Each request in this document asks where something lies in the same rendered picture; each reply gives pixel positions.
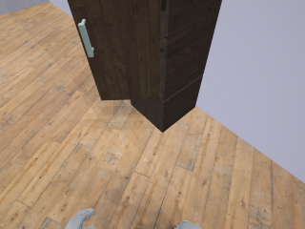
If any cupboard door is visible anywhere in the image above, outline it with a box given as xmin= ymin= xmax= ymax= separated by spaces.
xmin=67 ymin=0 xmax=162 ymax=101

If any robot left hand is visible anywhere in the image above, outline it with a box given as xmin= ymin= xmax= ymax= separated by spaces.
xmin=65 ymin=208 xmax=94 ymax=229

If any handle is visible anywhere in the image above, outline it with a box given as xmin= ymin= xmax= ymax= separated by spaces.
xmin=78 ymin=19 xmax=94 ymax=57

